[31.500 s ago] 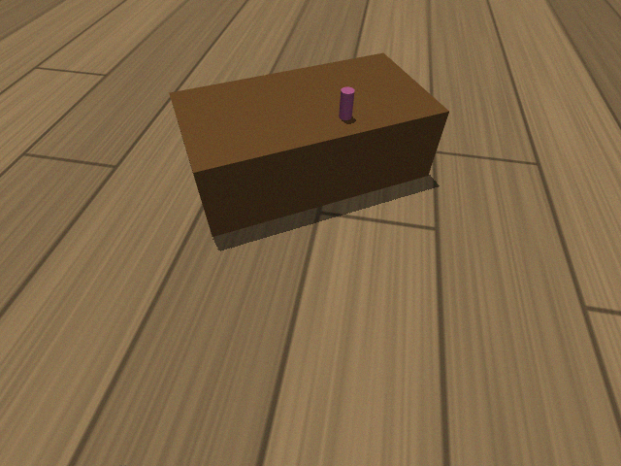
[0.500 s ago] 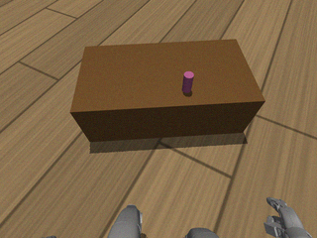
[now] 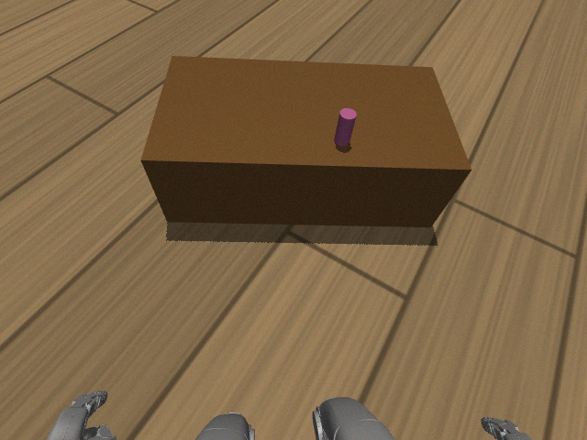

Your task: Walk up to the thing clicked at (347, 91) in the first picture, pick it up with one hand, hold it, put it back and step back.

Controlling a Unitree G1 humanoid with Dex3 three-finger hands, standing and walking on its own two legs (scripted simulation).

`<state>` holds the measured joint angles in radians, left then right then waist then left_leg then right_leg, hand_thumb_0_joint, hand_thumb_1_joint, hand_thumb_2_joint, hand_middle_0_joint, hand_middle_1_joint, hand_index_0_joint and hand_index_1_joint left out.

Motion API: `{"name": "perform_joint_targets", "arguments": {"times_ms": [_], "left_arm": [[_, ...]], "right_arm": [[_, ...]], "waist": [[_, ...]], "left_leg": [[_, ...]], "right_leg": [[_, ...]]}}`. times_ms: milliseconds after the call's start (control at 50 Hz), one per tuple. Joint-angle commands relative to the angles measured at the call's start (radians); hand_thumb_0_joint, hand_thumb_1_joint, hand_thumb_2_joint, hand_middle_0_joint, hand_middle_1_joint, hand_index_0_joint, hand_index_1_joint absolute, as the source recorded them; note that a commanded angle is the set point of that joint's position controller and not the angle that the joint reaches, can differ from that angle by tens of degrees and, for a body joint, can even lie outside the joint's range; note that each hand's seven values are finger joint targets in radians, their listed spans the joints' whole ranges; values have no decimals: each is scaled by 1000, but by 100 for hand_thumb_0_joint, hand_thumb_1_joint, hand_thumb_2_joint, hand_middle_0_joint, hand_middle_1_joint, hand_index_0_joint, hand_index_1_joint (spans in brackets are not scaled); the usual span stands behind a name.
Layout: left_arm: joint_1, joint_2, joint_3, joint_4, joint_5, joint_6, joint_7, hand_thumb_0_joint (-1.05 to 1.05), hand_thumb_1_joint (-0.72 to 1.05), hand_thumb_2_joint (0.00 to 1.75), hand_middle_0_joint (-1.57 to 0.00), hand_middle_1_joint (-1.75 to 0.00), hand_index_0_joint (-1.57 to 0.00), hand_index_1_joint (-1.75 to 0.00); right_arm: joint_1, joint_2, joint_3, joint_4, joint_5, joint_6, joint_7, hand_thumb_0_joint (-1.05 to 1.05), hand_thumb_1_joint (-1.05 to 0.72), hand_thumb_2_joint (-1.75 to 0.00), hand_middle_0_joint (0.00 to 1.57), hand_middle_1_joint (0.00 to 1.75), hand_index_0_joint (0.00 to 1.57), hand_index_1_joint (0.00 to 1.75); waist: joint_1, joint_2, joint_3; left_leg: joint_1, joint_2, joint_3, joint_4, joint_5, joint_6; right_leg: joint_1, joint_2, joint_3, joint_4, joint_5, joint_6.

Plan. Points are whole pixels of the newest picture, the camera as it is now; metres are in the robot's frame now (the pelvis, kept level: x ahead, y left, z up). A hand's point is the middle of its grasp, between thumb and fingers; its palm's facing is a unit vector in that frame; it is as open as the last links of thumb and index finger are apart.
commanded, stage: step back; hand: right
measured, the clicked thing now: (344, 127) +1.01 -0.19 -0.35
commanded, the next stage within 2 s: stand in 1.30 s
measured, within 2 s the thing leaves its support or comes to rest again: neither
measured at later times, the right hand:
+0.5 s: hand out of the picture -0.05 -0.27 -0.16, palm faces -0.10 +0.93 -0.36, open 7.4 cm
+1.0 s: hand out of the picture +0.01 -0.29 -0.16, palm faces -0.11 +0.93 -0.36, open 7.4 cm
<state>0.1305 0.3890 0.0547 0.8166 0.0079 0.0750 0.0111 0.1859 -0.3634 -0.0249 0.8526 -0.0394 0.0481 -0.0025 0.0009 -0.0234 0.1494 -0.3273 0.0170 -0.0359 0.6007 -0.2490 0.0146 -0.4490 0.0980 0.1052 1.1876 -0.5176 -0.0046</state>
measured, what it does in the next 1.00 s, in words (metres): steps on the spot: right foot, then left foot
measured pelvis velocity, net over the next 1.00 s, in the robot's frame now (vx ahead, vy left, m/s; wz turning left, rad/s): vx -0.08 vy -0.02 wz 0.05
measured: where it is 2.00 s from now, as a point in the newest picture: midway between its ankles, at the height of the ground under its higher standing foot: outside the picture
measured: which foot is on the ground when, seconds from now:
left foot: down 0.00-0.16, up 0.18-0.42, down 0.44-0.76, up 0.78-1.00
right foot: up 0.00-0.10, down 0.12-0.48, up 0.50-0.70, down 0.72-1.00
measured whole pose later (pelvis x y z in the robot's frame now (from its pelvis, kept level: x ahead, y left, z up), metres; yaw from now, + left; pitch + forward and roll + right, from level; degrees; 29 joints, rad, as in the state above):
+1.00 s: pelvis -0.08 -0.02 +0.00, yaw +3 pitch -2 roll +0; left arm 0.20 0.35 0.04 0.97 0.03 -0.04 -0.01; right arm 0.19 -0.39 -0.04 0.99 -0.02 0.00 0.00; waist 0.04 0.03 0.09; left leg -0.34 0.01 -0.06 0.72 -0.42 0.00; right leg -0.24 -0.01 -0.05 0.60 -0.32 -0.03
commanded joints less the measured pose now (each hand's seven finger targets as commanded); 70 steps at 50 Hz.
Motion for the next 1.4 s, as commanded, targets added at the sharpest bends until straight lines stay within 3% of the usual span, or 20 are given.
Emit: {"name": "perform_joint_targets", "arguments": {"times_ms": [0, 100, 140, 160, 240, 340, 420, 460, 500, 560, 640, 680, 700, 740, 760, 960, 1040, 1080, 1180, 1380], "left_arm": [[44, 160, 49, -59, 9, -52, 15, 0, 90, 90, -20, -30, -20, -30], [161, 177, 57, 46, 29, -95, 26, 0, 90, 90, -20, -30, -20, -30], [105, 330, 97, 19, 45, -100, 25, 0, 90, 90, -20, -30, -20, -30], [33, 396, 108, -7, 51, -100, 30, 0, 90, 90, -20, -30, -20, -30], [-61, 248, 78, -3, 31, -110, 34, 0, 90, 90, -20, -30, -20, -30], [84, 274, 90, 32, 46, -112, 17, 0, 90, 90, -20, -30, -20, -30], [15, 249, 64, 17, 41, -88, 2, 0, 90, 90, -20, -30, -20, -30], [84, 102, 18, 9, 17, -85, -3, 0, 90, 90, -20, -30, -20, -30], [-41, 260, 58, 21, 30, -94, -2, 0, 90, 90, -20, -30, -20, -30], [39, 216, 52, 60, 16, -104, -23, 0, 90, 90, -20, -30, -20, -30], [41, 193, 55, 74, 19, -105, -32, 0, 90, 90, -20, -30, -20, -30], [135, 175, 56, 114, 23, -116, -22, 0, 90, 90, -20, -30, -20, -30], [172, 191, 66, 133, 26, -124, -13, 0, 90, 90, -20, -30, -20, -30], [151, 322, 96, 108, 44, -137, 3, 0, 90, 90, -20, -30, -20, -30], [78, 337, 96, 83, 41, -134, 0, 0, 90, 90, -20, -30, -20, -30], [-1, 229, 48, 75, 9, -137, 7, 0, 90, 90, -20, -30, -20, -30], [17, 185, 21, 66, -1, -117, 9, 0, 90, 90, -20, -30, -20, -30], [36, 176, 22, 98, -14, -101, 12, 0, 90, 90, -20, -30, -20, -30], [12, 237, 32, 136, 0, -116, 13, 0, 90, 90, -20, -30, -20, -30], [-53, 169, -11, 219, -7, -113, -2, 0, 90, 90, -20, -30, -20, -30]], "right_arm": [[-38, -238, -81, -90, 1, -16, -21, 0, -90, -90, 20, 30, 20, 30], [-54, -243, -77, -75, 15, 15, -2, 0, -90, -90, 20, 30, 20, 30], [-59, -167, -55, -100, 17, 7, -6, 0, -90, -90, 20, 30, 20, 30], [-120, -223, -78, -99, 12, 16, -18, 0, -90, -90, 20, 30, 20, 30], [-28, -218, -76, -27, 28, 1, -6, 0, -90, -90, 20, 30, 20, 30], [-93, -203, -70, -41, 3, -29, 11, 0, -90, -90, 20, 30, 20, 30], [67, -219, -100, 45, 0, -61, 14, 0, -90, -90, 20, 30, 20, 30], [89, -305, -120, 49, -23, -74, 2, 0, -90, -90, 20, 30, 20, 30], [14, -373, -125, 27, -4, -76, 6, 0, -90, -90, 20, 30, 20, 30], [-49, -255, -87, 11, -7, -89, 2, 0, -90, -90, 20, 30, 20, 30], [-26, -270, -96, 22, -8, -79, 6, 0, -90, -90, 20, 30, 20, 30], [-78, -246, -88, 12, 3, -64, 8, 0, -90, -90, 20, 30, 20, 30], [-54, -191, -69, 14, 8, -58, 6, 0, -90, -90, 20, 30, 20, 30], [-23, -126, -50, 1, 11, -54, -5, 0, -90, -90, 20, 30, 20, 30], [4, -210, -75, 33, 8, -50, -12, 0, -90, -90, 20, 30, 20, 30], [29, -160, -57, 95, 14, -67, -7, 0, -90, -90, 20, 30, 20, 30], [12, -224, -74, 105, 8, -74, -18, 0, -90, -90, 20, 30, 20, 30], [-83, -269, -69, 89, 23, -74, -14, 0, -90, -90, 20, 30, 20, 30], [-136, -196, -44, 111, 25, -65, -13, 0, -90, -90, 20, 30, 20, 30], [-184, -201, -30, 164, 31, -89, 0, 0, -90, -90, 20, 30, 20, 30]], "waist": [[5, 209, -180], [24, 164, -278], [30, -157, -187], [77, -214, -124], [-21, -56, -83], [83, -156, -92], [-11, -109, -146], [-6, 273, -166], [-31, 153, -37], [14, 139, -42], [-11, 211, -60], [58, 192, -96], [76, 100, -118], [78, -145, -97], [59, -74, -48], [10, -124, -151], [6, 20, -237], [39, 111, -259], [23, 67, -223], [13, 61, -194]], "left_leg": [[229, 204, -173, -100, 441, 211], [111, 127, -111, 63, 153, 118], [-280, -102, -76, 266, -300, 3], [-159, -32, -176, 445, -343, -22], [-169, -88, -138, 527, -184, -30], [-185, -25, -41, 190, -245, -43], [244, -36, 13, -225, -126, 5], [375, 245, -502, -360, -398, 94], [26, 344, -601, -428, -654, 238], [83, 186, -286, -329, -321, 147], [-12, 167, -223, -307, -328, 138], [-99, 139, -149, -184, -319, 102], [-148, 91, -99, -51, -281, 69], [-303, -84, -59, 296, -326, -5], [-203, -33, -109, 344, -324, -8], [53, -2, 43, 22, -106, -16], [219, 119, -112, -126, 379, 58], [92, 239, -216, -131, 311, 166], [69, 84, -50, -53, 250, 22], [191, 129, -90, -237, 281, 23]], "right_leg": [[16, -74, -24, -331, -14, 26], [344, -87, -85, -883, 306, -1], [342, -378, 358, -877, 160, -123], [51, -555, 520, -936, 106, -275], [162, -336, 96, -760, 488, -182], [312, -325, 139, -799, 54, -171], [83, -288, 60, -647, -7, -116], [-233, -90, -139, -255, -53, -14], [-98, -155, -28, -204, -58, -20], [-53, -158, -57, -336, 84, -18], [128, -113, -120, -517, 93, -6], [330, -84, -151, -685, 211, -18], [432, -95, -101, -759, 228, -14], [362, -426, 456, -999, -195, -125], [189, -489, 512, -1020, -332, -195], [231, -334, 24, -721, 723, -139], [170, -213, -54, -544, 633, -33], [258, -126, -97, -526, 265, -7], [299, -243, 35, -714, 496, -60], [336, -207, -39, -816, 460, -11]]}}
